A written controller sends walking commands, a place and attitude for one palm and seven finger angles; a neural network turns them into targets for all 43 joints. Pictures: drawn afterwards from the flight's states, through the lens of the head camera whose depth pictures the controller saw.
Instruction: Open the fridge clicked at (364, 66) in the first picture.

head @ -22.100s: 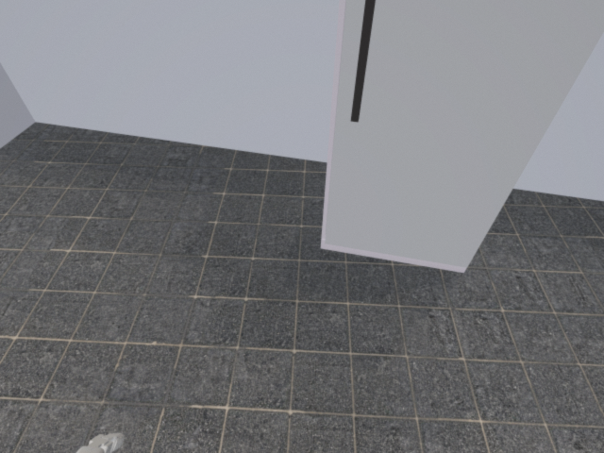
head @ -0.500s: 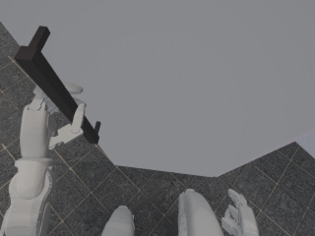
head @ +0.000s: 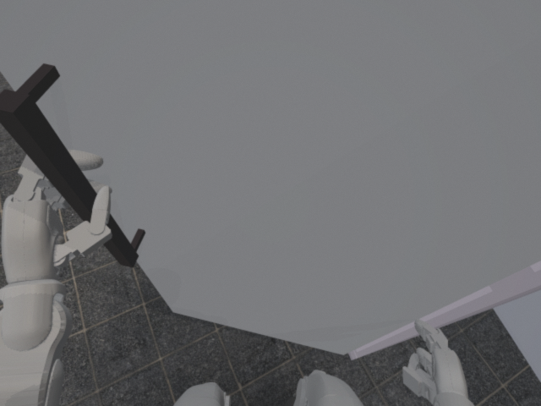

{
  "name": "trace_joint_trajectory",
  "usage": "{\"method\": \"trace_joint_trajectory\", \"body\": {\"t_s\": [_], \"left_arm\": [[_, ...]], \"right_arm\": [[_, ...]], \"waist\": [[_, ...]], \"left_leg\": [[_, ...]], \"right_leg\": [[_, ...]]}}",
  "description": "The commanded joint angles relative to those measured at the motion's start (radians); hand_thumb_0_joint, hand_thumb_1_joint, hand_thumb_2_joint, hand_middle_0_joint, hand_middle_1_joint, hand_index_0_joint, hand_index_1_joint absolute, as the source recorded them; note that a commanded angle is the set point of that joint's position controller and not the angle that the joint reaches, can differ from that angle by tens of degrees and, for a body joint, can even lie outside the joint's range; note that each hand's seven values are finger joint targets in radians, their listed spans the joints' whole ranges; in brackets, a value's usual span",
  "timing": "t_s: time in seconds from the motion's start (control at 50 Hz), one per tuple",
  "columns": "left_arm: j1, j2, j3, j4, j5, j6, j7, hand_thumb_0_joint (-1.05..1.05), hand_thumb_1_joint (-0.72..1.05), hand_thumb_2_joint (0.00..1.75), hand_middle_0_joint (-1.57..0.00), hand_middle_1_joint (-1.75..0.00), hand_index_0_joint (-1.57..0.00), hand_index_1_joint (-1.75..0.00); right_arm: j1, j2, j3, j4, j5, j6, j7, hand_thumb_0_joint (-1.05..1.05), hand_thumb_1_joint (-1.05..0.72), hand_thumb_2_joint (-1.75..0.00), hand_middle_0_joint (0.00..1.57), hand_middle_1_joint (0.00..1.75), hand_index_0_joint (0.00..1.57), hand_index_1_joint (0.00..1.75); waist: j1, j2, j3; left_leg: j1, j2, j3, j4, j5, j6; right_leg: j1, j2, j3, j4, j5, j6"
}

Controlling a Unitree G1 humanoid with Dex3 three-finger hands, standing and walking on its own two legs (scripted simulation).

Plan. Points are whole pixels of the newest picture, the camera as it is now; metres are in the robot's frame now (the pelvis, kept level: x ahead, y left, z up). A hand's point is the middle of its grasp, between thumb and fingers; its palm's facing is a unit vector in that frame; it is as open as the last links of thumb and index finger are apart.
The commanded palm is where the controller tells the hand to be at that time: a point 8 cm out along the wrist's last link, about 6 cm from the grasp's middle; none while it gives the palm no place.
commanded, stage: walk backward, drawing the door open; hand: left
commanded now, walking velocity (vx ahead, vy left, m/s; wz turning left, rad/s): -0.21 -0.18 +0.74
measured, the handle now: (99, 194) +0.34 +0.23 +0.11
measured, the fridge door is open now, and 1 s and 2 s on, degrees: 60 73 74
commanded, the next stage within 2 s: stop walking and hold the door back in 0.26 s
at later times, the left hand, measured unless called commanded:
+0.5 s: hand (61, 361) +0.15 +0.20 +0.13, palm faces +0.61 -0.72 -0.34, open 6.4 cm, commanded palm +0.13 +0.25 +0.13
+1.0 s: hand (60, 310) +0.19 +0.21 +0.14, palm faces +0.46 -0.86 -0.20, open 5.7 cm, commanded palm +0.16 +0.24 +0.13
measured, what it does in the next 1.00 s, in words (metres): walks backwards, turning left: right foot, then left foot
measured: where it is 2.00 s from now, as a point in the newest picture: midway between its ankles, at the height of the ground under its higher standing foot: outside the picture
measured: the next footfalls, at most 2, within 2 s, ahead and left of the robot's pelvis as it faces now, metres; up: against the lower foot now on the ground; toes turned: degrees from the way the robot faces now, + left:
right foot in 0.34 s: +0.03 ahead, -0.23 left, +0.00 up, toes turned +8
left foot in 0.76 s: -0.14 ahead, -0.01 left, +0.00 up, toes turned +22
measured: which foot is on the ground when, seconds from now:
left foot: down 0.00-0.34, up 0.36-0.74, down 0.76-1.00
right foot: up 0.00-0.32, down 0.34-0.76, up 0.78-1.00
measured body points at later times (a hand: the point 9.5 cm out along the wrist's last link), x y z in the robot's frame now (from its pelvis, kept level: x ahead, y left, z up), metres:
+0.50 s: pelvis -0.06 -0.13 +0.02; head -0.02 -0.14 +0.46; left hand +0.12 +0.24 +0.15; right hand +0.16 -0.32 -0.10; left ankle -0.09 -0.01 -0.62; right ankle -0.01 -0.24 -0.72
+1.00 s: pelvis -0.16 -0.11 +0.03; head -0.12 -0.07 +0.47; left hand +0.16 +0.26 +0.16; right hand +0.01 -0.30 -0.09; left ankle -0.18 -0.02 -0.72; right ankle -0.08 -0.25 -0.65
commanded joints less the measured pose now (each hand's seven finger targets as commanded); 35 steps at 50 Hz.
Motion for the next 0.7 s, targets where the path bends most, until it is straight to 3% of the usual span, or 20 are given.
{"method": "trace_joint_trajectory", "body": {"t_s": [0.0,0.04,0.08,0.12,0.16,0.2,0.24,0.26,0.28,0.3,0.32,0.34,0.36,0.38,0.42,0.46,0.48,0.56,0.66,0.68], "left_arm": [[-0.228,0.228,0.129,-0.374,0.043,-0.133,-0.008,0.00,0.90,0.90,-0.45,-1.40,-0.45,-1.40],[-0.171,0.172,0.095,-0.295,0.041,-0.105,-0.004,0.00,0.90,0.90,-0.45,-1.40,-0.45,-1.40],[-0.187,0.152,0.085,-0.268,0.017,-0.084,-0.002,0.00,0.90,0.90,-0.45,-1.40,-0.45,-1.40],[-0.180,0.155,0.092,-0.230,0.008,-0.076,-0.002,0.00,0.90,0.90,-0.45,-1.40,-0.45,-1.40],[-0.183,0.170,0.107,-0.201,0.000,-0.075,0.002,0.00,0.90,0.90,-0.45,-1.40,-0.45,-1.40],[-0.176,0.178,0.121,-0.172,-0.010,-0.075,0.008,0.00,0.90,0.90,-0.45,-1.40,-0.45,-1.40],[-0.165,0.201,0.153,-0.146,-0.012,-0.080,0.014,0.00,0.90,0.90,-0.45,-1.40,-0.45,-1.40],[-0.154,0.212,0.168,-0.133,-0.011,-0.082,0.015,0.00,0.90,0.90,-0.45,-1.40,-0.45,-1.40],[-0.164,0.253,0.198,-0.129,0.001,-0.086,0.014,0.00,0.90,0.90,-0.45,-1.40,-0.45,-1.40],[-0.174,0.279,0.199,-0.124,0.011,-0.086,0.011,0.00,0.90,0.90,-0.45,-1.40,-0.45,-1.40],[-0.150,0.361,0.260,-0.079,0.016,-0.073,0.014,0.00,0.90,0.90,-0.45,-1.40,-0.45,-1.40],[-0.156,0.329,0.247,-0.034,0.007,-0.063,0.021,0.00,0.90,0.90,-0.45,-1.40,-0.45,-1.40],[-0.217,0.294,0.234,0.110,0.009,-0.047,0.026,0.00,0.90,0.90,-0.45,-1.40,-0.45,-1.40],[-0.326,0.276,0.193,0.096,0.012,-0.047,0.025,0.00,0.90,0.90,-0.45,-1.40,-0.45,-1.40],[-0.458,0.322,0.245,0.232,0.009,-0.079,0.039,0.00,0.90,0.90,-0.45,-1.40,-0.45,-1.40],[-0.550,0.350,0.232,0.373,0.011,-0.102,0.039,0.00,0.90,0.90,-0.45,-1.40,-0.45,-1.40],[-0.611,0.374,0.222,0.398,0.006,-0.107,0.034,0.00,0.90,0.90,-0.45,-1.40,-0.45,-1.40],[-0.785,0.322,0.126,0.512,-0.001,-0.132,0.021,0.00,0.90,0.90,-0.45,-1.40,-0.45,-1.40],[-1.005,0.318,0.079,0.614,0.017,-0.141,0.021,0.00,0.90,0.90,-0.45,-1.40,-0.45,-1.40],[-1.059,0.316,0.068,0.628,0.014,-0.143,0.016,0.00,0.90,0.90,-0.45,-1.40,-0.45,-1.40]], "right_arm": [[-0.027,-0.098,-0.013,-0.105,-0.008,-0.093,0.034,0.00,-0.90,-0.90,0.20,0.30,0.20,0.30],[-0.005,-0.114,-0.034,-0.081,0.002,-0.092,0.041,0.00,-0.90,-0.90,0.20,0.30,0.20,0.30],[0.011,-0.112,-0.028,-0.085,0.008,-0.098,0.041,0.00,-0.90,-0.90,0.20,0.30,0.20,0.30],[0.027,-0.103,-0.017,-0.083,0.008,-0.105,0.036,0.00,-0.90,-0.90,0.20,0.30,0.20,0.30],[0.022,-0.104,-0.010,-0.086,0.012,-0.115,0.032,0.00,-0.90,-0.90,0.20,0.30,0.20,0.30],[0.018,-0.109,-0.005,-0.085,0.008,-0.121,0.029,0.00,-0.90,-0.90,0.20,0.30,0.20,0.30],[-0.003,-0.117,-0.003,-0.084,0.001,-0.121,0.034,0.00,-0.90,-0.90,0.20,0.30,0.20,0.30],[-0.016,-0.111,0.001,-0.088,-0.001,-0.120,0.038,0.00,-0.90,-0.90,0.20,0.30,0.20,0.30],[-0.009,-0.107,0.002,-0.092,0.001,-0.116,0.038,0.00,-0.90,-0.90,0.20,0.30,0.20,0.30],[-0.015,-0.075,0.010,-0.099,0.006,-0.113,0.043,0.00,-0.90,-0.90,0.20,0.30,0.20,0.30],[-0.072,-0.064,0.013,-0.129,0.005,-0.102,0.037,0.00,-0.90,-0.90,0.20,0.30,0.20,0.30],[-0.068,-0.072,0.017,-0.103,0.002,-0.098,0.029,0.00,-0.90,-0.90,0.20,0.30,0.20,0.30],[-0.035,-0.087,0.017,-0.063,-0.003,-0.087,0.025,0.00,-0.90,-0.90,0.20,0.30,0.20,0.30],[-0.024,-0.120,-0.005,-0.055,-0.001,-0.081,0.038,0.00,-0.90,-0.90,0.20,0.30,0.20,0.30],[-0.062,-0.118,0.012,-0.030,0.002,-0.077,0.021,0.00,-0.90,-0.90,0.20,0.30,0.20,0.30],[-0.065,-0.130,0.017,-0.023,0.007,-0.056,0.014,0.00,-0.90,-0.90,0.20,0.30,0.20,0.30],[-0.062,-0.151,0.007,-0.025,0.013,-0.048,0.014,0.00,-0.90,-0.90,0.20,0.30,0.20,0.30],[-0.052,-0.178,-0.005,-0.025,0.021,-0.039,0.018,0.00,-0.90,-0.90,0.20,0.30,0.20,0.30],[-0.010,-0.173,-0.010,-0.012,0.025,-0.029,0.021,0.00,-0.90,-0.90,0.20,0.30,0.20,0.30],[0.007,-0.181,-0.014,0.000,0.025,-0.028,0.019,0.00,-0.90,-0.90,0.20,0.30,0.20,0.30]], "waist": [[-0.010,0.367,-0.422],[-0.006,0.370,-0.390],[0.002,0.372,-0.395],[-0.002,0.383,-0.384],[-0.003,0.396,-0.375],[-0.002,0.410,-0.358],[0.022,0.417,-0.358],[0.038,0.375,-0.362],[0.041,0.293,-0.363],[0.031,0.070,-0.347],[0.051,-0.196,-0.319],[0.046,-0.140,-0.341],[0.027,-0.088,-0.352],[0.011,-0.108,-0.387],[0.006,-0.034,-0.340],[0.014,-0.051,-0.326],[0.019,-0.045,-0.318],[0.042,-0.118,-0.271],[0.052,-0.155,-0.349],[0.033,-0.093,-0.377]], "left_leg": [[0.461,0.396,-0.532,-0.247,0.952,0.150],[0.432,0.291,-0.357,-0.210,0.862,0.111],[0.343,0.221,-0.263,-0.230,0.767,0.066],[0.278,0.213,-0.273,-0.278,0.642,0.066],[0.246,0.235,-0.310,-0.303,0.549,0.091],[0.209,0.232,-0.331,-0.290,0.548,0.097],[0.146,0.211,-0.313,-0.239,0.515,0.076],[0.087,0.188,-0.312,-0.189,0.423,0.054],[0.061,0.120,-0.262,-0.108,0.290,0.013],[-0.012,0.004,-0.171,0.052,-0.015,-0.053],[-0.202,-0.093,-0.130,0.363,-0.303,-0.084],[-0.221,-0.074,-0.200,0.577,-0.304,-0.076],[-0.242,-0.035,-0.221,0.644,-0.217,-0.084],[-0.271,-0.039,-0.221,0.656,-0.212,-0.097],[-0.270,-0.015,-0.197,0.671,-0.097,-0.104],[-0.256,-0.025,-0.164,0.588,-0.056,-0.087],[-0.240,-0.020,-0.158,0.519,-0.043,-0.084],[-0.181,-0.015,-0.106,0.301,-0.059,-0.060],[0.012,-0.029,-0.027,-0.026,-0.150,-0.020],[0.101,-0.032,-0.010,-0.156,-0.125,-0.012]], "right_leg": [[-0.230,0.024,0.213,0.304,-0.057,0.028],[-0.211,0.042,0.178,0.182,0.041,0.042],[-0.081,0.067,0.136,0.068,0.102,0.045],[-0.005,0.096,0.104,0.026,0.101,0.054],[0.027,0.095,0.099,-0.028,0.063,0.058],[0.077,0.108,0.094,-0.105,0.031,0.061],[0.192,0.124,0.091,-0.250,0.103,0.061],[0.287,0.116,0.094,-0.388,0.207,0.059],[0.347,0.088,0.098,-0.540,0.350,0.059],[0.376,-0.051,0.201,-0.625,0.518,0.017],[0.309,-0.274,0.481,-0.617,0.691,-0.085],[0.251,-0.355,0.463,-0.607,0.716,-0.131],[0.256,-0.340,0.392,-0.587,0.590,-0.127],[0.344,-0.327,0.456,-0.552,0.649,-0.115],[0.338,-0.269,0.303,-0.494,0.768,-0.111],[0.346,-0.256,0.265,-0.505,0.684,-0.084],[0.334,-0.262,0.286,-0.526,0.583,-0.086],[0.282,-0.279,0.352,-0.656,0.192,-0.101],[0.257,-0.271,0.324,-0.685,-0.021,-0.118],[0.237,-0.240,0.281,-0.636,-0.047,-0.101]]}}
